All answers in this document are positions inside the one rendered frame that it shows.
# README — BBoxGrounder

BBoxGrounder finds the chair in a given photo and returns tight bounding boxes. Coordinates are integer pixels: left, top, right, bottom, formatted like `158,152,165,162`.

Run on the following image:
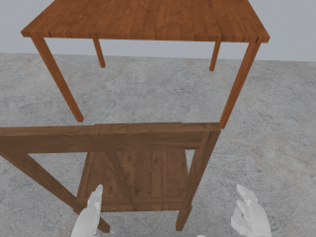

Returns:
0,121,221,233

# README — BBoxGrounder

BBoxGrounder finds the left robot hand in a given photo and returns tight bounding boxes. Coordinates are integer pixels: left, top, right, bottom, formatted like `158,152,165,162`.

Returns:
70,184,103,237

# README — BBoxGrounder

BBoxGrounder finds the right robot hand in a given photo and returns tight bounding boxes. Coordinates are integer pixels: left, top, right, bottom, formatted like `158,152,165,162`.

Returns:
231,184,272,237

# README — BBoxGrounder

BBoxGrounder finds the table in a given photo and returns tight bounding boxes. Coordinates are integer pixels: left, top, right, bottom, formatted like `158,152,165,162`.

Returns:
21,0,271,129

